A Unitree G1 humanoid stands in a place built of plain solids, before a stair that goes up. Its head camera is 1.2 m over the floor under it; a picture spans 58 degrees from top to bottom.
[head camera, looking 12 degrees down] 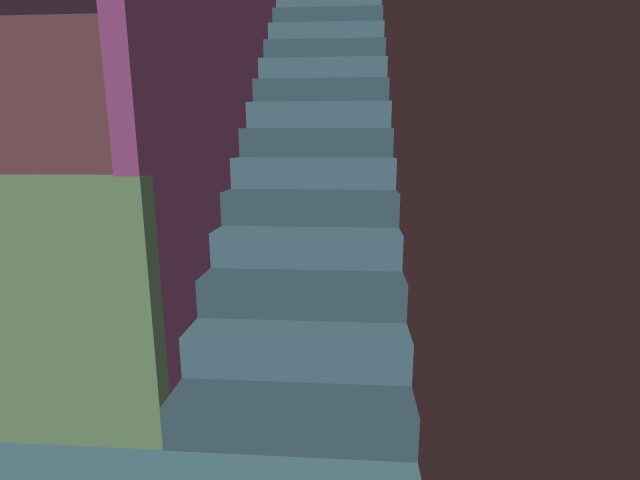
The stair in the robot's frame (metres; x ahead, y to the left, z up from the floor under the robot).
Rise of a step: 0.19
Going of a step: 0.24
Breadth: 1.02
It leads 4 degrees to the right of straight ahead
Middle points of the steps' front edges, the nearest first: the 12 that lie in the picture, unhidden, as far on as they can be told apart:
1.50 0.13 0.19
1.74 0.11 0.38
1.97 0.10 0.57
2.21 0.08 0.76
2.44 0.06 0.95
2.67 0.05 1.14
2.91 0.03 1.33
3.14 0.01 1.52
3.38 0.00 1.71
3.61 -0.02 1.90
3.85 -0.03 2.09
4.08 -0.05 2.28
